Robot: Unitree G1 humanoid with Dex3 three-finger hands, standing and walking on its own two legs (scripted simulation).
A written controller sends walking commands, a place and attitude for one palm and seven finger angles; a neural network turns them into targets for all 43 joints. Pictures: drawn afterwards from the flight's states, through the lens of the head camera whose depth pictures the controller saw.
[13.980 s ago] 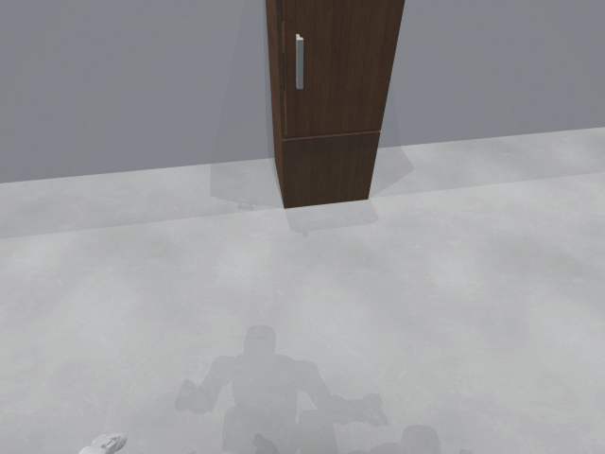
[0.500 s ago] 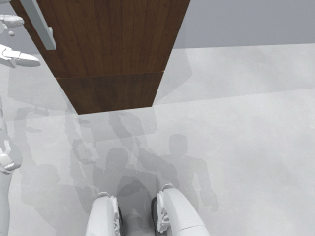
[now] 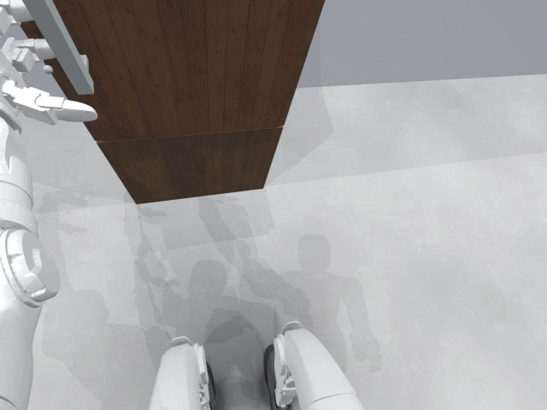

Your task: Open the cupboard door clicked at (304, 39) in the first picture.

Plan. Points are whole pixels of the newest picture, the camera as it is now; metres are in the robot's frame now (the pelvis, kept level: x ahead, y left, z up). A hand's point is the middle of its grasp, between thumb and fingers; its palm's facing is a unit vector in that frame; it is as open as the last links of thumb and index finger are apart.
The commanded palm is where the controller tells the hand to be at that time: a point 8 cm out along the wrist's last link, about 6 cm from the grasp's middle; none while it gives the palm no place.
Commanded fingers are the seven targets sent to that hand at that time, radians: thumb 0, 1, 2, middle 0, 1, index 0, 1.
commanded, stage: slide the fingers in behind the handle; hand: left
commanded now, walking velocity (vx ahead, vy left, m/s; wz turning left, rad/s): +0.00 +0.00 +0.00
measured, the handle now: (61, 31) +0.61 +0.21 +0.07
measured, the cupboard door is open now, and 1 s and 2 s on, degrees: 0 0 1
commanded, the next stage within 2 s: close the thumb around the handle in 0.96 s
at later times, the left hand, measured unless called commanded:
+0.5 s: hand (82, 67) +0.56 +0.18 +0.06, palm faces +0.07 -1.00 -0.01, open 14.0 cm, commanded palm +0.54 +0.22 +0.06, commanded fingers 0.00 -0.50 0.30 -0.30 -1.20 -0.30 -1.20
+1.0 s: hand (83, 66) +0.56 +0.19 +0.06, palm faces +0.08 -1.00 -0.01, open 13.9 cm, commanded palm +0.54 +0.21 +0.06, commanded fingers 0.00 -0.50 0.30 -0.30 -1.20 -0.30 -1.20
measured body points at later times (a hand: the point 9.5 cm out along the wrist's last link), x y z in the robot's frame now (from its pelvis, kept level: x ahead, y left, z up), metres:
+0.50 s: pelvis +0.00 +0.00 +0.00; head +0.18 +0.03 +0.41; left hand +0.55 +0.24 +0.06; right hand -0.01 -0.26 -0.10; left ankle +0.02 +0.09 -0.63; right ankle +0.03 -0.12 -0.63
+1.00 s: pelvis +0.00 +0.00 +0.00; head +0.18 +0.03 +0.41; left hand +0.55 +0.24 +0.06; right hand -0.02 -0.26 -0.10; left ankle +0.02 +0.09 -0.63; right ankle +0.03 -0.12 -0.63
